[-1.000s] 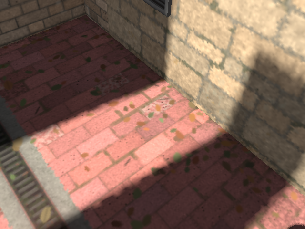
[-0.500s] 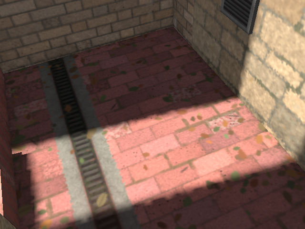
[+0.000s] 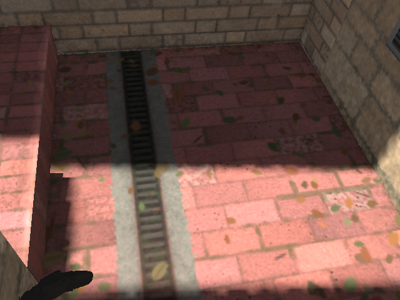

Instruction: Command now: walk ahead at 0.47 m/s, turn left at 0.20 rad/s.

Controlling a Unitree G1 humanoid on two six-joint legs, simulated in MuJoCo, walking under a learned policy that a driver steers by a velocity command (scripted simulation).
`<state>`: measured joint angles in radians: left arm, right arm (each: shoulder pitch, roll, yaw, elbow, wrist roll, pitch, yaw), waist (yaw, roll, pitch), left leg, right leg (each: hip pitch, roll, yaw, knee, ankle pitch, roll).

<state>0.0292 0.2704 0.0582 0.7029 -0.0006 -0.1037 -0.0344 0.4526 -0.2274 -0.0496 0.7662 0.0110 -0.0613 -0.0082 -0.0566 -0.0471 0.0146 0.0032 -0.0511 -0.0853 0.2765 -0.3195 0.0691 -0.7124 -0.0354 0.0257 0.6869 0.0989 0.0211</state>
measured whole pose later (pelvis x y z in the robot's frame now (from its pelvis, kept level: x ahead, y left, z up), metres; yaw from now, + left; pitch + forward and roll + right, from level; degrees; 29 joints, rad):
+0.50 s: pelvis +0.29 -0.02 +0.00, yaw -12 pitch +3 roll +0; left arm 0.34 0.28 0.07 0.77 -0.02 -0.05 0.00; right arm 0.04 -0.28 -0.04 0.64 -0.02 -0.09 -0.04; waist 0.09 0.02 0.04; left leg -0.68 0.03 -0.14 0.71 -0.02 -0.06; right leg -0.22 0.13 0.14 0.38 -0.20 -0.08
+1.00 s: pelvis +0.39 -0.02 -0.01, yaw -30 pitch +1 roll +1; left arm 0.18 0.31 0.07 0.61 -0.01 0.05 0.01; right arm 0.15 -0.28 -0.07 0.66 -0.02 0.00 -0.03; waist -0.02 -0.02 0.04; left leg -0.33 0.04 0.13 0.45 -0.15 0.02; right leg -0.50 -0.08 0.01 0.93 -0.37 0.06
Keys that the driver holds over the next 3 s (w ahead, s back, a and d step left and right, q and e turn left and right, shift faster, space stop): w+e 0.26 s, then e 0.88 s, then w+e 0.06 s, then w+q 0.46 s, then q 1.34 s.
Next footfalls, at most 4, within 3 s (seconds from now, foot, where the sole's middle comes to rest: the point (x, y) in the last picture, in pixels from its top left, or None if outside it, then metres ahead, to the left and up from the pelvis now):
0.16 right None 0.29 -0.10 -0.78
0.60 left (168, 281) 0.53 0.05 -0.78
1.10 right None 0.35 -0.15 -0.78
1.70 left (204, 242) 0.67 -0.08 -0.78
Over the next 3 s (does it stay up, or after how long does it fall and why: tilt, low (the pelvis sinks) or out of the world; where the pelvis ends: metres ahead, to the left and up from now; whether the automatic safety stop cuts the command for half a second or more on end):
stays up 0.69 -0.16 -0.01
